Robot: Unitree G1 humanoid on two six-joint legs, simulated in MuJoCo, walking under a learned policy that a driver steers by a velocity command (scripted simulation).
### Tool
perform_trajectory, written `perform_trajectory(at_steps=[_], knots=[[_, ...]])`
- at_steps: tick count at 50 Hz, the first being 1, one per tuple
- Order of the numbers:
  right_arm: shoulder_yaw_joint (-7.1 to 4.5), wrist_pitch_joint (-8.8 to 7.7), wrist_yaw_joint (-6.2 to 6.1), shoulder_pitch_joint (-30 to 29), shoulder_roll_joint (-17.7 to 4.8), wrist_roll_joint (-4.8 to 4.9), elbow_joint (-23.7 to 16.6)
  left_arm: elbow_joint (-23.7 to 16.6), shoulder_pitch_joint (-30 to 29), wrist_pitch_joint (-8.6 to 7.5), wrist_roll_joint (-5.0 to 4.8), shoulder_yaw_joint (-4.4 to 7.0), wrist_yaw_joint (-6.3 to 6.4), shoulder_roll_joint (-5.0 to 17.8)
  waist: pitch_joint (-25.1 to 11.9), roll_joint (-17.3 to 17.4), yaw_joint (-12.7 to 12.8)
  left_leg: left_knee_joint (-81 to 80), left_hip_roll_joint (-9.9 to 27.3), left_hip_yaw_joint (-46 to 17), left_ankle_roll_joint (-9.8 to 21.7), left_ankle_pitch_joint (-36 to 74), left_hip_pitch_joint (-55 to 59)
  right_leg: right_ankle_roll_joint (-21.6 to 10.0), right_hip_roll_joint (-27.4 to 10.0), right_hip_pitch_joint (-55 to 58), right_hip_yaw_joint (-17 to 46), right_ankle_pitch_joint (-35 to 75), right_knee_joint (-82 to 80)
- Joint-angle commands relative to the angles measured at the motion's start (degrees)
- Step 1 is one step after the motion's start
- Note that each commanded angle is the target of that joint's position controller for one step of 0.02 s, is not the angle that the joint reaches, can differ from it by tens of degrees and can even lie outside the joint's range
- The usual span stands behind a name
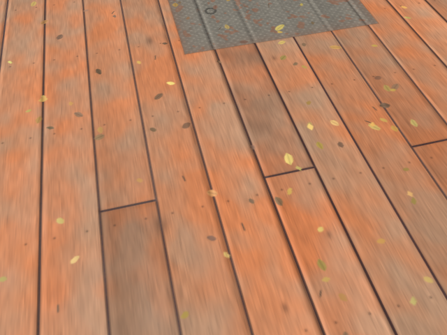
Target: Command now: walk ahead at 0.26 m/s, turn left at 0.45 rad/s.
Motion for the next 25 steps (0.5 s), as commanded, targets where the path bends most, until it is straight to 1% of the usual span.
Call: perform_trajectory(at_steps=[1,2,3,4,5,6,7,8,10,12,14,16,17,19,20,21,22,23,24,25], knots=[[-4.56,-0.12,-1.60,13.52,-17.44,-1.03,-3.21,-6.88,7.24,-2.12,1.50,-0.83,-0.55,1.82,-26.57,14.38,-2.54,-0.73,24.53,-41.93,22.33,43.32,53.29,5.26,6.60,-36.18,8.45,-13.03,54.55],[-4.06,0.85,-1.68,14.04,-13.80,-0.66,-4.25,-5.82,3.76,-3.09,0.21,0.29,-1.59,8.35,-31.60,3.87,-7.57,-2.71,21.67,-37.85,20.39,37.31,52.11,3.93,2.48,-37.37,17.89,-10.19,56.76],[-3.40,1.36,-1.92,10.47,-11.31,-0.15,-5.37,-8.19,-2.12,-3.18,-1.54,0.44,-1.76,8.98,-23.77,2.41,-7.38,-3.65,19.00,-29.94,17.60,31.50,45.65,2.93,-0.24,-39.99,17.03,-7.09,53.68],[-3.10,1.84,-2.12,7.50,-10.01,0.56,-5.42,-8.52,-4.53,-2.78,-1.04,0.32,-1.15,8.21,-14.40,-3.40,-5.35,-6.22,15.81,-24.88,14.93,27.17,34.67,3.01,-2.21,-41.00,14.84,-4.08,48.19],[-2.67,2.27,-2.57,5.58,-8.67,0.71,-5.98,-8.61,-5.25,-1.81,-0.12,0.78,-0.39,8.77,-10.43,-3.43,-3.85,-8.27,14.13,-22.71,13.87,23.26,26.61,3.30,-3.53,-39.04,14.42,-2.01,43.87],[-2.70,2.70,-2.72,4.61,-9.00,0.01,-6.50,-8.85,-4.13,-0.75,-0.09,0.90,-0.24,8.54,-8.03,-1.44,-1.90,-10.53,12.56,-21.79,13.58,20.75,19.43,3.50,-3.73,-34.90,14.15,-0.84,41.27],[-2.97,2.92,-2.74,3.50,-9.48,-0.42,-6.96,-8.72,-2.47,-0.04,0.07,0.82,0.00,7.62,-7.15,0.36,-0.69,-11.67,11.48,-20.87,13.58,20.57,15.26,4.06,-3.36,-32.65,13.51,-0.26,38.35],[-3.24,3.00,-2.89,2.75,-10.11,-0.58,-7.21,-8.42,-1.12,0.29,0.19,0.49,0.27,6.44,-7.25,1.54,0.07,-11.85,10.54,-19.21,13.44,22.68,12.86,4.76,-3.04,-31.17,12.80,0.58,34.82],[-3.71,3.29,-3.48,2.79,-11.18,-0.44,-7.38,-8.32,-1.14,0.51,0.57,0.23,0.89,5.67,-9.37,2.32,0.07,-10.66,9.63,-17.98,12.79,25.64,12.44,6.02,-2.16,-30.38,12.56,3.94,28.83],[-3.94,4.23,-4.25,2.48,-11.56,0.18,-7.70,-8.46,-2.40,0.79,0.59,0.21,1.03,5.73,-11.69,2.91,-0.45,-9.69,8.59,-18.14,11.13,19.83,12.75,6.67,-1.68,-29.28,13.16,8.89,24.57],[-3.92,5.32,-4.89,1.90,-11.38,0.54,-8.21,-9.19,-4.97,1.05,0.25,0.24,0.84,5.72,-11.45,4.07,-1.26,-9.78,7.32,-19.55,9.38,8.62,12.04,6.81,-1.00,-28.51,13.58,11.85,20.35],[-3.91,6.11,-5.21,1.96,-11.21,0.48,-8.57,-10.11,-7.47,0.93,0.00,0.28,0.49,5.66,-10.03,5.60,-2.20,-9.78,6.68,-22.12,8.35,-0.57,11.87,6.53,-0.20,-27.90,14.05,12.35,15.80],[-3.92,6.36,-5.24,2.15,-11.16,0.41,-8.69,-10.44,-8.21,0.66,-0.09,0.36,0.28,5.78,-9.45,6.41,-2.55,-9.26,6.70,-23.58,8.08,-2.29,12.47,6.29,0.22,-27.52,14.28,11.77,13.46],[-3.87,6.64,-5.14,2.55,-10.87,0.44,-8.96,-10.81,-8.46,-0.17,-0.27,0.69,-0.21,6.26,-9.15,7.73,-2.73,-6.87,7.09,-26.72,7.59,-0.16,14.99,5.47,1.01,-25.94,14.57,10.32,7.89],[-3.75,6.75,-5.12,2.04,-10.52,0.68,-9.24,-10.62,-7.34,-0.64,-0.34,0.93,-0.45,6.39,-9.28,8.01,-1.83,-5.10,6.71,-27.87,6.77,1.62,15.93,4.74,1.21,-23.53,14.40,11.87,2.76],[-3.54,6.92,-5.20,1.25,-9.89,1.07,-9.60,-9.98,-5.24,-1.10,-0.40,1.24,-0.65,6.52,-9.04,8.02,-0.34,-2.91,5.38,-28.02,5.16,1.47,15.42,3.70,0.79,-19.07,13.77,17.22,-5.18],[-2.95,6.94,-5.27,2.71,-7.87,0.93,-9.88,-9.88,-3.91,-1.32,0.17,2.04,-0.48,9.14,-9.68,5.13,-0.80,1.66,2.82,-26.28,2.40,-5.92,11.92,1.35,-5.56,-12.75,17.83,21.88,-8.79],[-2.12,6.73,-5.08,6.49,-4.61,0.28,-10.45,-11.18,-6.53,-0.72,1.51,3.12,0.09,14.26,-9.28,-10.20,-4.89,13.36,-5.01,-16.35,-1.46,-25.56,2.78,-5.40,-18.58,-7.09,30.19,35.77,-9.34],[-3.05,5.94,-4.85,5.64,-8.31,0.06,-11.53,-10.45,-4.52,-0.29,2.98,3.20,-0.17,13.30,-8.98,-19.20,-3.31,25.84,-6.94,-10.32,-4.22,-36.77,-5.24,-14.24,-25.41,-7.09,40.79,43.05,-11.17],[-4.35,5.80,-4.70,6.77,-12.05,0.11,-10.22,-11.35,-5.35,-0.28,2.40,2.49,-0.16,10.51,-8.59,-13.57,-2.90,34.80,-3.98,-11.09,-5.70,-34.14,-6.28,-15.05,-24.53,-7.30,37.23,43.10,-10.12]])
